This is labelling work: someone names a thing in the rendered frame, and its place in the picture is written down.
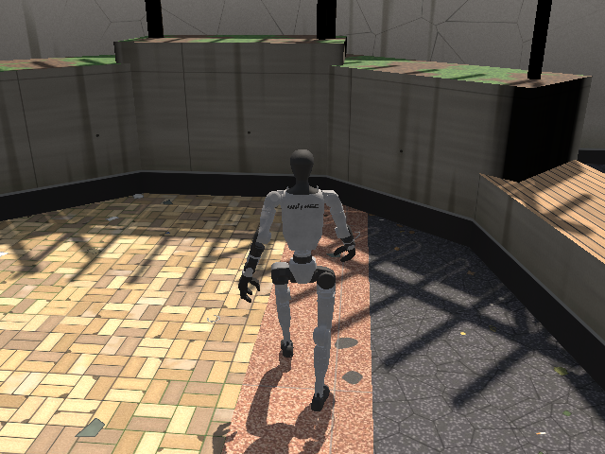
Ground left robot foot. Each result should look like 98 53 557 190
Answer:
281 340 294 358

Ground robot left forearm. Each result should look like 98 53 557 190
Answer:
242 229 265 277

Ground right robot upper arm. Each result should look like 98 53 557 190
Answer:
321 190 350 238

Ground left robot upper arm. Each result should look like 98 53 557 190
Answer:
256 190 283 244

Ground left robot hand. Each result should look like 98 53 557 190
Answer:
238 273 260 303

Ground right robot hand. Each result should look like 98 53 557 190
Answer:
334 245 355 262

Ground left robot shin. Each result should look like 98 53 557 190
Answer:
275 288 291 346

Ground robot right forearm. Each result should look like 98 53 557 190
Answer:
341 223 355 250

